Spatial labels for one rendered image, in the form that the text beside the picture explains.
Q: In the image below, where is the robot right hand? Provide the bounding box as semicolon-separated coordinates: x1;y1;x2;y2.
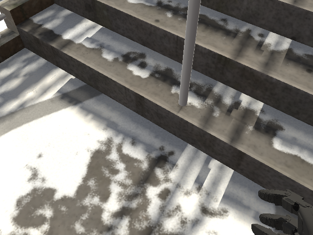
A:
251;189;313;235

